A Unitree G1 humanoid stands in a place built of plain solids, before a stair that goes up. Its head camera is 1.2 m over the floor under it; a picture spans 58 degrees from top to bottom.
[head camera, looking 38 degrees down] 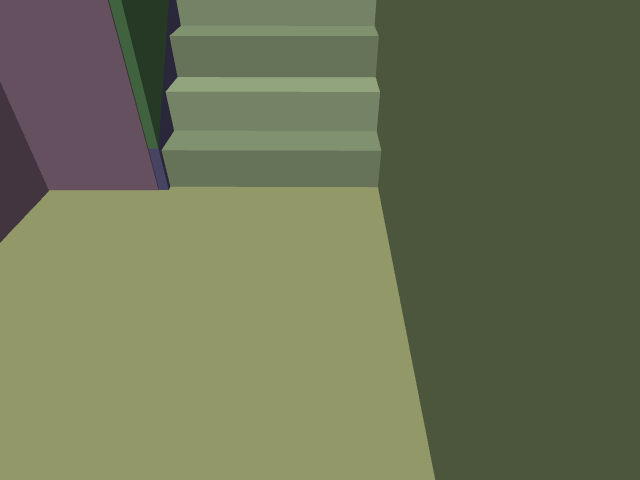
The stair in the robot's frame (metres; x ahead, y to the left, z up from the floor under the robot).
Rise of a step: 0.21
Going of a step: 0.24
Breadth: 1.11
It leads straight ahead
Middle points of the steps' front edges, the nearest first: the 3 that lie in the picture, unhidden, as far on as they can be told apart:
1.99 0.25 0.22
2.23 0.24 0.43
2.47 0.24 0.64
